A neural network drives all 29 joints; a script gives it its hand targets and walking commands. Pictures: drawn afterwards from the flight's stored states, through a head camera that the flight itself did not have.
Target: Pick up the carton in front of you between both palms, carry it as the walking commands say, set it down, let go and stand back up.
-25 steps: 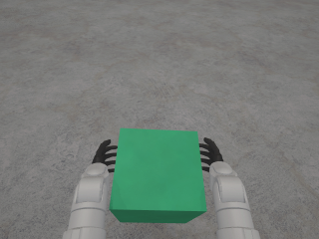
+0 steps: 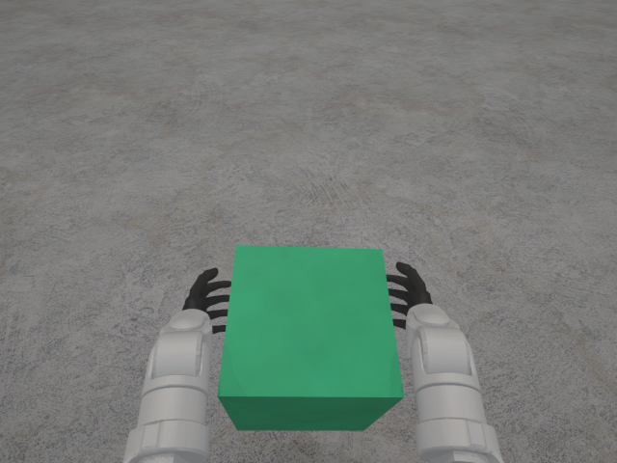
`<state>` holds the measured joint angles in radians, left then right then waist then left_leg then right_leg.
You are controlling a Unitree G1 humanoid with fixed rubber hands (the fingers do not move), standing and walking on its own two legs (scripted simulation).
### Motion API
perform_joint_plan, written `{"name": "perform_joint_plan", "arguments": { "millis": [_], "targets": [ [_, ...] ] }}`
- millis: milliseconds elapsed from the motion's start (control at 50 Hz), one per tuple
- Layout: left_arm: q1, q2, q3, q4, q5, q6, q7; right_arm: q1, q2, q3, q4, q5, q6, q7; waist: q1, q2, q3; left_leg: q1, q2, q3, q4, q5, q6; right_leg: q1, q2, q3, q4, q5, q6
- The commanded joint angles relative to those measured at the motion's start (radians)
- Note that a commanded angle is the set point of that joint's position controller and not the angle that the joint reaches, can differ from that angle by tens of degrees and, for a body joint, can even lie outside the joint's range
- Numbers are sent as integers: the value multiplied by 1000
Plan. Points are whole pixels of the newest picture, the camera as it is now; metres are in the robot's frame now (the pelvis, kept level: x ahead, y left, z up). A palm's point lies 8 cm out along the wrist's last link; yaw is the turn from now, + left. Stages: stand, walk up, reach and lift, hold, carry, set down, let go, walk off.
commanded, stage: hold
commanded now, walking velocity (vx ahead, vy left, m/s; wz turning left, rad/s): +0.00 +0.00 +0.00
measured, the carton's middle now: (305, 345) +0.30 +0.00 -0.05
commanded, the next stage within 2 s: set down in 0.08 s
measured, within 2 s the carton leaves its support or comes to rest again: neither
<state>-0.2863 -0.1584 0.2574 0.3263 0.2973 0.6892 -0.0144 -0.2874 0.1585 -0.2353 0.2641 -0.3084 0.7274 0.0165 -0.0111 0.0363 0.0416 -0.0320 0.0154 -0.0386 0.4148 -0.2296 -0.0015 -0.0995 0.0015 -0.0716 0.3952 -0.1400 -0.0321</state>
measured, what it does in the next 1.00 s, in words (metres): lowers itself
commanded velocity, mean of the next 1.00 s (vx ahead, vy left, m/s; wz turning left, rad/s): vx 0.00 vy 0.00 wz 0.00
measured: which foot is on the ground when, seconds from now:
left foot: down 0.00-1.00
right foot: down 0.00-1.00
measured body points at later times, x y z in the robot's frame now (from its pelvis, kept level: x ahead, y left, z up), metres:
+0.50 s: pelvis +0.00 +0.02 -0.02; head +0.06 +0.00 +0.43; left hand +0.36 +0.14 -0.03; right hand +0.34 -0.16 -0.03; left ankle +0.02 +0.14 -0.74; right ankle +0.06 -0.10 -0.74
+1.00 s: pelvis -0.04 +0.04 -0.15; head +0.17 +0.02 +0.25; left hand +0.41 +0.13 -0.22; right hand +0.36 -0.17 -0.21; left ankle +0.01 +0.14 -0.74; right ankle +0.06 -0.10 -0.74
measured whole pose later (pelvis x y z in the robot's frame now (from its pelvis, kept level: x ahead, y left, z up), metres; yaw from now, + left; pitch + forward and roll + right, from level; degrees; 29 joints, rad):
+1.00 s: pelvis -0.04 +0.04 -0.15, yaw -1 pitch +36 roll +0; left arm -0.74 -0.11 0.40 0.63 0.24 0.24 0.08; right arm -0.69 0.17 -0.53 0.49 -0.29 0.27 -0.03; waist -0.08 0.06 -0.17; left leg -1.47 -0.05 0.00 1.29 -0.46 0.02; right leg -1.53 -0.03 0.02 1.22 -0.32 0.03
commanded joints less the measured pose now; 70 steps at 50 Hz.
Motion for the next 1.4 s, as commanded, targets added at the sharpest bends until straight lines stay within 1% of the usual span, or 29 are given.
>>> {"name": "perform_joint_plan", "arguments": {
  "millis": [0, 100, 160, 220, 280, 340, 380, 420, 440, 480, 560, 600, 660, 700, 720, 760, 780, 860, 920, 1000, 1100, 1220, 1380],
  "targets": [
    [-523, -934, -483, -54, -255, -46, -260, -438, 957, 515, 10, 254, -30, 252, 7, -64, -196, -225, -90, -55, -103, -56, 58, 247, 24, 187, -84, -123, 31],
    [-535, -927, -474, -53, -250, -43, -260, -452, 957, 506, 18, 255, -28, 247, 6, -63, -198, -230, -91, -57, -99, -42, 58, 261, 20, 191, -84, -90, 33],
    [-563, -914, -444, -22, -228, -50, -261, -482, 952, 473, 48, 242, -36, 243, 7, -57, -183, -247, -92, -54, -92, -59, 59, 257, 21, 188, -73, -94, 32],
    [-617, -905, -382, 58, -184, -76, -264, -534, 943, 396, 122, 206, -62, 241, -1, -50, -156, -281, -92, -52, -73, -95, 60, 231, 24, 183, -53, -136, 28],
    [-677, -881, -288, 158, -118, -121, -262, -591, 912, 282, 211, 147, -105, 233, -19, -42, -129, -337, -93, -52, -37, -121, 62, 187, 34, 174, -14, -145, 25],
    [-695, -816, -183, 233, -38, -179, -237, -617, 832, 162, 277, 69, -163, 210, -37, -36, -122, -407, -99, -50, 15, -106, 58, 120, 46, 161, 44, -85, 20],
    [-671, -760, -126, 265, 8, -227, -214, -602, 765, 95, 303, 21, -214, 195, -42, -35, -142, -462, -109, -47, 55, -71, 52, 55, 55, 149, 91, -8, 18],
    [-632, -704, -91, 295, 38, -282, -193, -570, 700, 55, 323, -14, -273, 184, -43, -36, -173, -520, -119, -44, 98, -23, 46, -25, 63, 137, 147, 79, 19],
    [-616, -683, -89, 302, 42, -315, -185, -560, 682, 52, 327, -21, -307, 182, -39, -37, -197, -545, -123, -41, 122, 3, 42, -63, 67, 135, 176, 118, 20],
    [-612, -671, -114, 302, 33, -385, -175, -562, 675, 75, 329, -16, -379, 182, -33, -31, -268, -597, -130, -36, 171, 49, 35, -130, 76, 134, 237, 177, 20],
    [-666, -725, -247, 294, -32, -519, -160, -621, 732, 199, 332, 48, -513, 184, -34, -12, -501, -682, -147, -33, 290, 149, 15, -238, 95, 135, 377, 284, 24],
    [-712, -760, -331, 277, -76, -567, -151, -661, 762, 271, 323, 82, -562, 185, -40, -3, -654, -720, -152, -34, 357, 207, 3, -281, 101, 129, 452, 337, 25],
    [-771, -808, -454, 233, -136, -611, -134, -710, 791, 362, 278, 127, -609, 184, -63, 1, -902, -760, -156, -37, 458, 290, -14, -361, 113, 113, 559, 399, 32],
    [-792, -823, -506, 209, -162, -611, -123, -739, 786, 398, 236, 144, -612, 185, -76, -2, -1024, -768, -155, -40, 516, 331, -22, -452, 123, 96, 611, 386, 37],
    [-801, -833, -520, 203, -167, -604, -119, -749, 783, 405, 227, 146, -607, 189, -81, 2, -1059, -779, -155, -40, 540, 325, -27, -504, 126, 89, 628, 354, 36],
    [-827, -841, -538, 211, -177, -580, -121, -760, 785, 404, 230, 145, -585, 199, -98, 12, -1069, -850, -160, -37, 567, 240, -30, -589, 128, 73, 661, 273, 35],
    [-840, -845, -535, 222, -176, -565, -125, -766, 791, 395, 242, 140, -571, 204, -102, 17, -1052, -884, -161, -34, 577, 185, -30, -642, 129, 66, 676, 221, 35],
    [-906, -849, -476, 288, -160, -497, -156, -824, 821, 339, 299, 121, -502, 227, -99, 40, -965, -1040, -169, -20, 618, -31, -21, -806, 131, 52, 731, 35, 30],
    [-956, -844, -422, 337, -149, -460, -178, -872, 838, 297, 338, 110, -461, 233, -93, 46, -945, -1138, -174, -9, 662, -106, -11, -883, 131, 51, 772, -33, 31],
    [-1024, -825, -365, 389, -143, -443, -197, -934, 853, 263, 358, 110, -438, 219, -92, 33, -974, -1253, -183, 5, 741, -127, -2, -952, 131, 51, 832, -46, 40],
    [-1096, -793, -333, 434, -151, -449, -206, -1008, 861, 253, 354, 121, -442, 184, -96, 10, -1046, -1385, -198, 24, 847, -125, 5, -1009, 136, 48, 918, -20, 57],
    [-1156, -752, -338, 465, -169, -459, -207, -1078, 854, 260, 336, 151, -457, 139, -98, 5, -1127, -1512, -209, 44, 965, -133, 8, -1067, 141, 42, 1021, 0, 72],
    [-1247, -703, -375, 476, -205, -464, -204, -1184, 825, 276, 299, 197, -471, 95, -106, 29, -1203, -1622, -210, 61, 1097, -146, 7, -1145, 143, 27, 1143, 3, 83]
  ]
}}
